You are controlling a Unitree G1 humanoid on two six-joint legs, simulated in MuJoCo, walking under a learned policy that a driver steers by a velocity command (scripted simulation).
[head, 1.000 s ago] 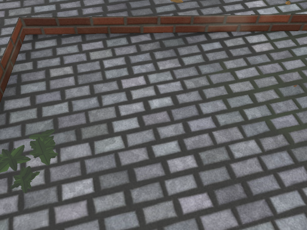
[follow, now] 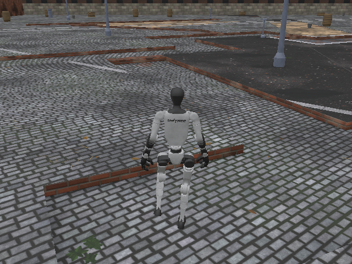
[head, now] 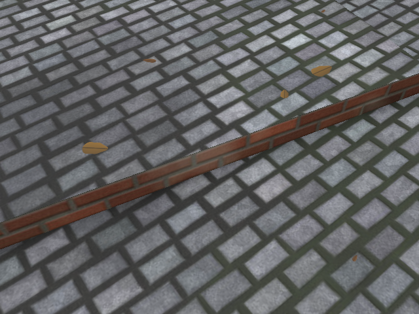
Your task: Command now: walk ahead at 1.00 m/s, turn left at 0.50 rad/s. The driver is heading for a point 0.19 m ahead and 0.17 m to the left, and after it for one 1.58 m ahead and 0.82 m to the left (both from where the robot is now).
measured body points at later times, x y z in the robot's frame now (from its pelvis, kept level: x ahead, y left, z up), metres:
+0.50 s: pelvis +0.46 +0.04 +0.00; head +0.48 +0.04 +0.44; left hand +0.61 +0.33 -0.05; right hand +0.53 -0.24 -0.14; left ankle +0.39 +0.05 -0.74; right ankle +0.68 -0.10 -0.67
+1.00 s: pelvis +0.84 +0.18 -0.02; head +0.86 +0.19 +0.43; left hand +0.57 +0.28 -0.14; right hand +1.19 +0.27 -0.04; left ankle +0.82 +0.31 -0.55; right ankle +0.82 -0.02 -0.74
